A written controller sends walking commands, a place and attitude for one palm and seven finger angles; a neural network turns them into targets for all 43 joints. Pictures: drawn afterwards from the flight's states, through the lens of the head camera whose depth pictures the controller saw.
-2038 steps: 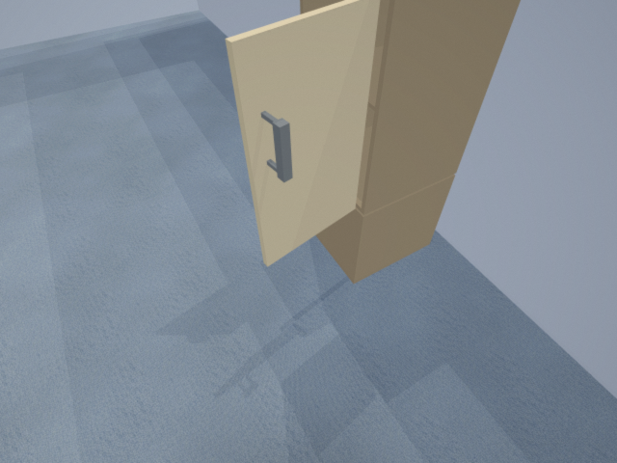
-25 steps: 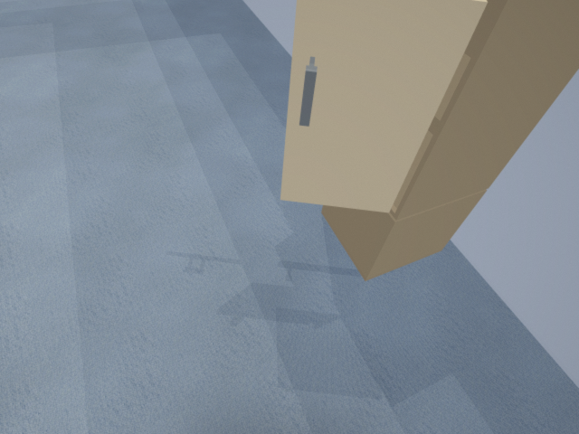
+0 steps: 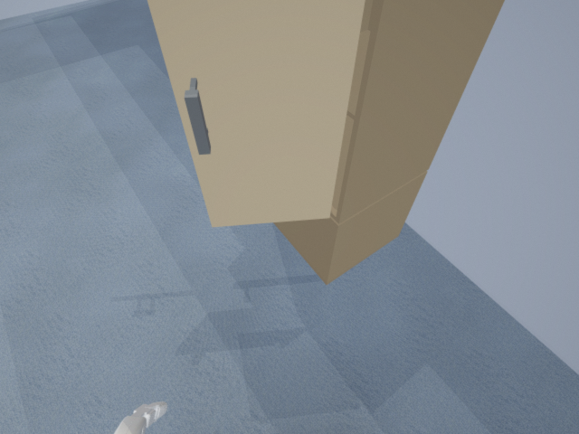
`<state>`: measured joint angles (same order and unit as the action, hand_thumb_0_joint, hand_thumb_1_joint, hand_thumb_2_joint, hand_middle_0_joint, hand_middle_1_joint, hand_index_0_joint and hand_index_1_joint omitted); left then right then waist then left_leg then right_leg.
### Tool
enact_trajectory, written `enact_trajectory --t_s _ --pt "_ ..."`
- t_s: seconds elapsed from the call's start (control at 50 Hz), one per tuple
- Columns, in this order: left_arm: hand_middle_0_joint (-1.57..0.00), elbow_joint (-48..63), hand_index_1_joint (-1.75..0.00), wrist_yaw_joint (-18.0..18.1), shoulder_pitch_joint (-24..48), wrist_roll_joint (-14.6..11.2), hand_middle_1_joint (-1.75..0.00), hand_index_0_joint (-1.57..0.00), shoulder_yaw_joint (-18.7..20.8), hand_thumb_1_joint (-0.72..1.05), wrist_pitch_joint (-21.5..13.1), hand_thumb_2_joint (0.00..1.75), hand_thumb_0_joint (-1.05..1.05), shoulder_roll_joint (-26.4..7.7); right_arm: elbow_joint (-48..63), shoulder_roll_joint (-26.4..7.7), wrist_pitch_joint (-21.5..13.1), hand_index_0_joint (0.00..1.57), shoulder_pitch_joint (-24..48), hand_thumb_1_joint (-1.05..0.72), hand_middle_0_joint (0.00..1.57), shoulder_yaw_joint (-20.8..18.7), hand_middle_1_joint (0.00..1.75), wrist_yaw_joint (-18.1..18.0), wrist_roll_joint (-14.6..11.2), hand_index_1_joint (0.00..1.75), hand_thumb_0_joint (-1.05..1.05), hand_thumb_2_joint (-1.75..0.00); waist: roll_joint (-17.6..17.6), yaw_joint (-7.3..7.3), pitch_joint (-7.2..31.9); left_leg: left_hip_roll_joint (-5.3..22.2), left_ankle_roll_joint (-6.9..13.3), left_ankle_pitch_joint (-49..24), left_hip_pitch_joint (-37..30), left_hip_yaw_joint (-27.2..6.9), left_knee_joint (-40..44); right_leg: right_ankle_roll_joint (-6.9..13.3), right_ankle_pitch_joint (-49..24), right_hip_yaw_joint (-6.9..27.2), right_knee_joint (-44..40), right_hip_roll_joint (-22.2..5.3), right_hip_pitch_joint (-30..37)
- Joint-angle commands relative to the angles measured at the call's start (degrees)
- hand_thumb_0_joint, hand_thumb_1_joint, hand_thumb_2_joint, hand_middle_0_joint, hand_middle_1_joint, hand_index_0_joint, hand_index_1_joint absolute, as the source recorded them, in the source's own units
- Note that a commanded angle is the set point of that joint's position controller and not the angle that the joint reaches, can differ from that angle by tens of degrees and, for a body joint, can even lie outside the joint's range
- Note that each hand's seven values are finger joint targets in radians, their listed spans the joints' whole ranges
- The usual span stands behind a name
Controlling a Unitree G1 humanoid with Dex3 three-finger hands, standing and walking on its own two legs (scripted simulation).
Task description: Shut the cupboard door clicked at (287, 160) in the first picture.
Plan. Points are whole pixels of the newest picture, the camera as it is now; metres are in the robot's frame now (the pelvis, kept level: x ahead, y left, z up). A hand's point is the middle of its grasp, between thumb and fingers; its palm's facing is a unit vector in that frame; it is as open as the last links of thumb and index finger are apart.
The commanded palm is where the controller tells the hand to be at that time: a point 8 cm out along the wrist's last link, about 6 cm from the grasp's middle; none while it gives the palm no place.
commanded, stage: take the last steps up to it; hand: left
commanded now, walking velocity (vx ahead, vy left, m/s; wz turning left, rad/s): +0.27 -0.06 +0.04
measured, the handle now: (199, 117) +0.65 +0.17 +0.06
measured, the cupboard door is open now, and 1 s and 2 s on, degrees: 60 60 60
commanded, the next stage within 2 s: come to a stop and stand still in 0.30 s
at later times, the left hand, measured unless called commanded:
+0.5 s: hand (196, 416) +0.18 +0.15 -0.17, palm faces +0.06 -0.98 -0.16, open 7.4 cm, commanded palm none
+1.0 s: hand (190, 377) +0.24 +0.17 -0.17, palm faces +0.11 -0.96 -0.25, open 7.4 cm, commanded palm none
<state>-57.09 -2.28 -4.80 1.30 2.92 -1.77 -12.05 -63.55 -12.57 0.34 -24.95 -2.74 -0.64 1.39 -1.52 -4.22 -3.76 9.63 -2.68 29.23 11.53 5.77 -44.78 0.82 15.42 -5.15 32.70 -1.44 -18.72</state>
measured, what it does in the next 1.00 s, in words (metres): walks ahead: left foot, then right foot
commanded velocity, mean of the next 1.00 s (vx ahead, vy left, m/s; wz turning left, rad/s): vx -0.03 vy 0.02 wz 0.00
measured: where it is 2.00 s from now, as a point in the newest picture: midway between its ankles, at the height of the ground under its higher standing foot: outside the picture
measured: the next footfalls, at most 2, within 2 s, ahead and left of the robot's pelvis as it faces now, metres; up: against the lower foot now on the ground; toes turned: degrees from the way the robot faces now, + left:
left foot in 0.28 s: +0.21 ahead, +0.08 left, +0.00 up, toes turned +11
right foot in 0.58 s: +0.26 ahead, -0.18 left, +0.00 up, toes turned +0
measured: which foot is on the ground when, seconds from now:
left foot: up 0.00-0.26, down 0.28-0.64, up 0.66-0.98, down 1.00-1.00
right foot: down 0.00-0.30, up 0.32-0.56, down 0.58-1.00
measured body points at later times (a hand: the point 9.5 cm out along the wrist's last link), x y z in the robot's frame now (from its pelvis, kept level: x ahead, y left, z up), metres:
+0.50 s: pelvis +0.16 -0.03 +0.01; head +0.20 -0.01 +0.46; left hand +0.17 +0.20 -0.15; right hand +0.22 -0.26 -0.13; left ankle +0.17 +0.07 -0.73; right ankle +0.15 -0.16 -0.68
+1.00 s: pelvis +0.19 -0.04 +0.00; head +0.23 -0.03 +0.45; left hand +0.23 +0.22 -0.15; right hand +0.30 -0.29 -0.13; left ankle +0.17 +0.08 -0.73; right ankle +0.22 -0.18 -0.73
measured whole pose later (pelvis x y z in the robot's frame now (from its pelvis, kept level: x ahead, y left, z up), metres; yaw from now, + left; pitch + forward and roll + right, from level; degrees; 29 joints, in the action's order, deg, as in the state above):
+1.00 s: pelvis +0.19 -0.04 +0.00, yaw +4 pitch +0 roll +0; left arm -57.2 2.1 -9.6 1.3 3.0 1.9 -12.3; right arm -54.5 -13.4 1.8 -7.2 -2.7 -0.5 0.6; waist 0.7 0.5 -4.3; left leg 1.4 -1.1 15.0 15.1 1.3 -31.5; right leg -2.2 14.6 -2.4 32.6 -4.0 -18.2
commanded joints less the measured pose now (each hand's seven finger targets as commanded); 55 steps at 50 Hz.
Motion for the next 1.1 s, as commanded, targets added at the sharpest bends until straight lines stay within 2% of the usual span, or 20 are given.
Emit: enact_trajectory --t_s 0.0,0.02,0.06,0.22,0.24,0.28,0.32,0.36,0.42,0.46,0.54,0.62,0.68,0.82,0.88,0.92,0.94,0.96,0.98,1.08 --pt "-0.20 -2.49 -0.30 2.71 -14.03 -0.32 -0.30 -0.20 1.94 0.90 -0.31 0.90 0.00 -9.47 8.36 -4.46 -2.57 0.20 9.51 -0.90 0.20 -1.09 0.30 -0.32 -0.57 0.30 0.00 -0.90 10.66 7.68 3.49 -1.69 2.29 -1.03 28.99 -5.17 -25.38 13.18 -3.76 21.87 -19.03 -19.52 21.03" --pt "-0.20 -1.60 -0.30 3.00 -10.34 -0.11 -0.30 -0.20 1.46 0.90 -0.36 0.90 0.00 -7.40 7.69 -3.40 -2.21 0.20 8.39 -0.90 0.20 -1.02 0.30 0.07 -0.24 0.30 0.00 -0.90 6.70 5.40 3.14 -0.62 1.97 -3.13 24.67 -4.87 -21.59 11.96 -5.49 15.05 -18.54 -17.25 16.52" --pt "-0.20 -1.04 -0.30 2.85 -7.39 0.11 -0.30 -0.20 0.49 0.90 -0.96 0.90 0.00 -5.25 6.63 -1.06 -1.13 0.20 5.25 -0.90 0.20 -0.51 0.30 0.52 0.28 0.30 0.00 -0.90 8.25 2.32 1.36 -1.64 1.17 -6.71 18.74 -2.27 -15.21 9.75 -9.00 7.69 -19.90 -13.85 8.46" --pt "-0.20 -3.19 -0.30 2.69 -8.66 -0.20 -0.30 -0.20 0.49 0.90 -0.98 0.90 0.00 -5.45 7.01 -1.29 -2.02 0.20 4.26 -0.90 0.20 -0.26 0.30 0.97 0.31 0.30 0.00 -0.90 6.50 -0.02 0.33 -5.56 2.12 -18.57 1.52 1.57 12.60 8.15 -5.61 6.24 -13.91 -10.74 4.32" --pt "-0.20 -2.98 -0.30 2.58 -9.14 -0.48 -0.30 -0.20 0.37 0.90 -0.75 0.90 0.00 -4.68 5.82 -3.41 -2.53 0.20 0.61 -0.90 0.20 -0.56 0.30 0.80 0.49 0.30 0.00 -0.90 0.92 -1.48 2.08 -5.17 2.75 -21.23 -5.96 -0.79 16.01 6.72 -5.94 4.64 -6.43 -8.06 1.04" --pt "-0.20 -0.38 -0.30 2.12 -10.75 -0.79 -0.30 -0.20 -0.24 0.90 -0.52 0.90 0.00 -1.93 4.64 -12.25 -2.63 0.20 -7.64 -0.90 0.20 -2.25 0.30 -0.39 1.51 0.30 0.00 -0.90 -15.34 -3.03 5.85 15.65 13.14 -25.85 -16.65 -29.99 27.92 1.70 18.54 -1.46 21.92 2.65 -13.19" --pt "-0.20 0.00 -0.30 2.35 -7.83 -0.01 -0.30 -0.20 0.02 0.90 0.38 0.90 0.00 -3.92 6.77 -10.20 -2.05 0.20 -0.95 -0.90 0.20 -1.47 0.30 -1.29 0.58 0.30 0.00 -0.90 -9.19 -0.47 0.99 16.37 14.00 -18.55 -5.80 -28.63 31.77 1.12 14.14 5.85 35.14 -1.86 -16.08" --pt "-0.20 -0.90 -0.30 1.64 -8.44 0.29 -0.30 -0.20 0.26 0.90 0.57 0.90 0.00 -2.94 8.24 -6.38 -2.84 0.20 4.32 -0.90 0.20 -0.32 0.30 -1.33 0.45 0.30 0.00 -0.90 -5.06 2.01 -0.09 11.82 12.03 -20.52 -1.31 -19.30 33.06 -0.23 7.81 6.47 32.73 -3.94 -13.68" --pt "-0.20 -2.11 -0.30 2.04 -10.54 -0.24 -0.30 -0.20 -0.63 0.90 1.42 0.90 0.00 0.51 7.80 -3.91 -3.37 0.20 7.64 -0.90 0.20 0.57 0.30 -1.85 0.15 0.30 0.00 -0.90 -3.27 4.15 3.23 6.96 10.82 -45.65 -0.98 -7.13 28.22 -1.76 5.23 4.74 17.52 -3.63 -4.37" --pt "-0.20 -2.85 -0.30 2.83 -12.10 -0.53 -0.30 -0.20 -1.17 0.90 2.07 0.90 0.00 1.23 7.45 -5.02 -2.66 0.20 9.19 -0.90 0.20 0.62 0.30 -1.96 -0.11 0.30 0.00 -0.90 -4.63 4.44 6.23 5.84 10.52 -52.29 -2.38 -4.42 25.06 -2.48 3.13 2.74 8.72 -2.03 1.49" --pt "-0.20 -3.42 -0.30 3.32 -14.77 -0.03 -0.30 -0.20 -0.44 0.90 2.21 0.90 0.00 -2.66 6.29 -5.13 -0.75 0.20 11.85 -0.90 0.20 -0.32 0.30 -1.68 -0.96 0.30 0.00 -0.90 -3.11 6.27 4.45 0.98 5.82 -36.02 0.68 -2.61 19.51 -1.94 -13.94 3.81 -6.36 -1.84 8.17" --pt "-0.20 -2.27 -0.30 4.09 -12.50 0.20 -0.30 -0.20 0.96 0.90 1.38 0.90 0.00 -9.87 6.30 -1.59 1.70 0.20 8.03 -0.90 0.20 -0.92 0.30 -1.04 -1.31 0.30 0.00 -0.90 13.92 4.34 5.83 -8.40 0.70 -2.39 5.17 0.51 4.20 8.71 -47.27 18.76 -9.44 -17.86 9.91" --pt "-0.20 -1.90 -0.30 5.13 -12.54 0.48 -0.30 -0.20 1.65 0.90 1.76 0.90 0.00 -9.55 7.46 -3.14 1.97 0.20 11.88 -0.90 0.20 -1.26 0.30 -1.35 -1.49 0.30 0.00 -0.90 13.58 6.81 7.40 -9.49 0.73 5.95 14.45 -5.82 -12.89 12.56 -62.71 19.02 -7.12 -20.46 17.93" --pt "-0.20 1.34 -0.30 5.52 -8.88 0.71 -0.30 -0.20 2.53 0.90 2.48 0.90 0.00 -9.68 9.71 -2.79 2.75 0.20 15.12 -0.90 0.20 -1.09 0.30 -0.27 -1.29 0.30 0.00 -0.90 12.51 6.81 9.05 -9.64 -0.53 -0.12 13.07 -6.31 -8.40 10.42 -47.49 13.40 -8.65 -17.45 16.21" --pt "-0.20 2.46 -0.30 5.10 -6.80 0.91 -0.30 -0.20 2.59 0.90 2.64 0.90 0.00 -10.51 9.75 -3.00 2.36 0.20 12.44 -0.90 0.20 -0.90 0.30 -0.11 -1.31 0.30 0.00 -0.90 13.67 4.88 8.50 -9.39 -0.24 -4.70 7.72 -4.56 4.37 8.88 -38.55 12.37 -7.77 -15.61 12.62" --pt "-0.20 2.24 -0.30 4.84 -5.80 0.36 -0.30 -0.20 2.35 0.90 2.90 0.90 0.00 -10.08 8.44 -3.31 1.78 0.20 8.74 -0.90 0.20 -0.87 0.30 -0.01 -1.14 0.30 0.00 -0.90 12.31 2.93 8.70 -9.46 0.09 -18.07 -2.24 -2.92 18.72 4.96 -25.78 10.68 -4.97 -12.68 6.92" --pt "-0.20 2.66 -0.30 4.79 -6.75 -0.18 -0.30 -0.20 1.85 0.90 3.28 0.90 0.00 -8.13 8.49 -5.98 1.18 0.20 7.99 -0.90 0.20 -1.08 0.30 0.02 -0.84 0.30 0.00 -0.90 4.86 2.99 8.48 -5.18 1.07 -24.08 -7.26 -6.33 23.23 2.46 -15.05 8.87 -1.16 -9.34 1.95" --pt "-0.20 3.34 -0.30 4.57 -8.57 -0.44 -0.30 -0.20 1.14 0.90 3.84 0.90 0.00 -4.76 9.90 -10.29 0.82 0.20 9.89 -0.90 0.20 -1.65 0.30 -0.05 -0.22 0.30 0.00 -0.90 -10.24 4.15 6.99 6.08 5.90 -35.41 -4.34 -18.51 25.92 -1.24 4.20 3.97 3.78 -2.58 -1.84" --pt "-0.20 3.80 -0.30 4.67 -7.92 -0.29 -0.30 -0.20 0.81 0.90 4.29 0.90 0.00 -4.23 11.27 -11.74 1.27 0.20 12.27 -0.90 0.20 -1.65 0.30 -0.26 0.25 0.30 0.00 -0.90 -11.17 3.77 4.25 10.89 11.24 -35.15 3.92 -20.77 28.43 -1.80 16.49 4.12 11.86 -0.31 -0.17" --pt "-0.20 1.51 -0.30 3.85 -8.63 -0.38 -0.30 -0.20 0.50 0.90 4.81 0.90 0.00 -4.83 11.69 -7.55 0.54 0.20 17.62 -0.90 0.20 0.18 0.30 -1.57 0.13 0.30 0.00 -0.90 -9.46 6.13 2.25 3.88 11.68 -35.75 3.20 -12.87 27.16 -1.81 11.87 7.36 19.10 0.18 -0.71"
